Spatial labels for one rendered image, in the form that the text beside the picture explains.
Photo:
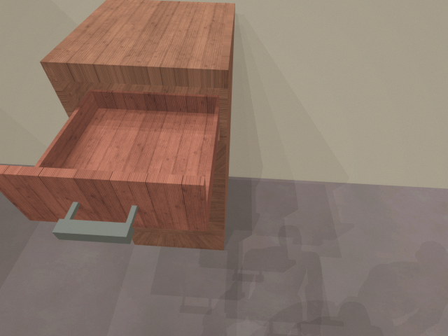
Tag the drawer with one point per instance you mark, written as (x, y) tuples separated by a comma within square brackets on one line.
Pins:
[(153, 150)]

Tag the cabinet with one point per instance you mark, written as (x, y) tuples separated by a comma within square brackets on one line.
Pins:
[(179, 47)]

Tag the handle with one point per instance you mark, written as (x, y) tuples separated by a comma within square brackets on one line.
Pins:
[(95, 231)]

